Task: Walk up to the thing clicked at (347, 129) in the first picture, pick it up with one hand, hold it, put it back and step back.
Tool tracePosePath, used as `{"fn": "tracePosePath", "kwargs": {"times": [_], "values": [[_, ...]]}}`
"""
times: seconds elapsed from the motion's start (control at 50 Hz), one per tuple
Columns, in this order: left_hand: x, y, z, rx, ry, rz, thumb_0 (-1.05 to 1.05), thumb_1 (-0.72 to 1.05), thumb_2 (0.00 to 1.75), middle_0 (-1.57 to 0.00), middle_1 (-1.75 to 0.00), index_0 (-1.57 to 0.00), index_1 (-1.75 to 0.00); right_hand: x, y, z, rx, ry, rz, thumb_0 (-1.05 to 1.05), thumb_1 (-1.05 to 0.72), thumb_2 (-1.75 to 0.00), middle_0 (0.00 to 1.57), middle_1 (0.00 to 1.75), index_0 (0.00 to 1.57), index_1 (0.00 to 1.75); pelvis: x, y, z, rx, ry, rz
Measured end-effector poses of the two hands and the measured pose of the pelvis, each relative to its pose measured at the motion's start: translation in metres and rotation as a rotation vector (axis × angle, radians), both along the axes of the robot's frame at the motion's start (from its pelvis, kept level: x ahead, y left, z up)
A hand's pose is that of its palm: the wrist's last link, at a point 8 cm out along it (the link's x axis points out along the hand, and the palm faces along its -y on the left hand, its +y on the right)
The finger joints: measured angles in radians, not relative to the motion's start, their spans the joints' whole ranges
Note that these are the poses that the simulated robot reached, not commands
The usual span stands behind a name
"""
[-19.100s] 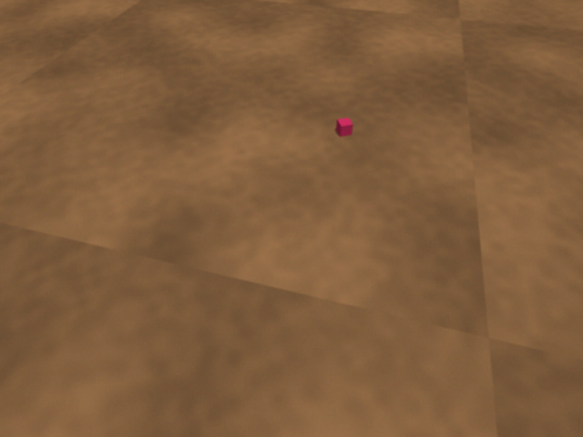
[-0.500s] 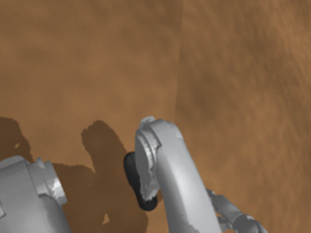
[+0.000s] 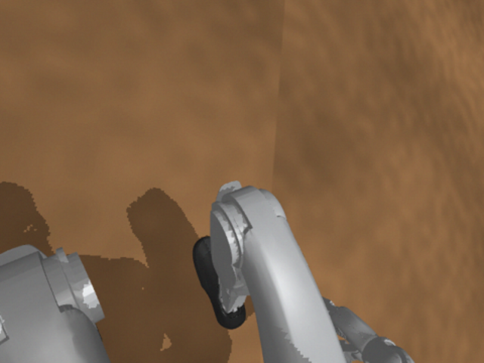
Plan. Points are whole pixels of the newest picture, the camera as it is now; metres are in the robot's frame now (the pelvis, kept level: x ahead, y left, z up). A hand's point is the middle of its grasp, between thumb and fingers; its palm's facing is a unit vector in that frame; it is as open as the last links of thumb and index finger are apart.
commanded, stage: settle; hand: left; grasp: from above
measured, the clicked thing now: out of the picture +0.46 +0.38 -0.27
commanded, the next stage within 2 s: lift in 0.84 s
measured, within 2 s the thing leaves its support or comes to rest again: leaves its support in 0.26 s
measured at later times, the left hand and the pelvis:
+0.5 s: hand out of the picture +0.44 +0.40 -0.16, palm faces -0.40 -0.10 -0.91, open 9.6 cm; pelvis +0.00 +0.00 +0.02, yaw +2 degrees
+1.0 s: hand out of the picture +0.44 +0.39 -0.10, palm faces -0.44 -0.10 -0.89, open 9.6 cm; pelvis -0.01 -0.01 +0.04, yaw +5 degrees
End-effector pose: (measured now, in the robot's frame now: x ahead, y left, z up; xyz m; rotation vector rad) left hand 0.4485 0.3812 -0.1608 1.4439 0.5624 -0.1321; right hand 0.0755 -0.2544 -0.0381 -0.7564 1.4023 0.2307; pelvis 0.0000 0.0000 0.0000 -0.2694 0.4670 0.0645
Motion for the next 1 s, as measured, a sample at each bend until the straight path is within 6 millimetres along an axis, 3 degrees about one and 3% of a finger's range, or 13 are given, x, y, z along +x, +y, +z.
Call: {"fn": "tracePosePath", "kwargs": {"times": [0.28,0.58,0.72,1.0], "values": [[-0.002,0.002,0.007,0.002,0.016,-0.015,0.00,0.04,0.38,-0.82,-0.36,-0.83,-0.34,0.012,-0.002,0.002,-0.004,-0.002,-0.013,0.00,-0.91,-0.90,0.20,0.30,0.21,0.30,0.003,0.000,0.006,-0.003,0.028,0.008],[-0.003,0.017,0.077,0.056,0.005,-0.003,0.00,0.03,0.42,-0.82,-0.36,-0.83,-0.35,0.039,-0.003,-0.002,0.052,-0.094,-0.083,0.00,-0.91,-0.89,0.20,0.30,0.20,0.30,0.002,0.001,0.021,0.017,0.087,0.037],[-0.003,0.010,0.098,0.037,0.041,-0.029,0.00,0.04,0.41,-0.81,-0.37,-0.82,-0.36,0.033,-0.004,-0.001,0.054,-0.083,-0.131,0.00,-0.91,-0.89,0.20,0.30,0.21,0.30,-0.001,-0.001,0.031,0.032,0.098,0.051],[-0.004,0.005,0.119,0.030,0.022,-0.050,0.00,0.05,0.41,-0.80,-0.37,-0.82,-0.36,0.006,-0.020,0.008,-0.004,-0.036,-0.197,0.00,-0.91,-0.89,0.20,0.30,0.21,0.30,-0.007,-0.007,0.039,0.051,0.104,0.059]]}}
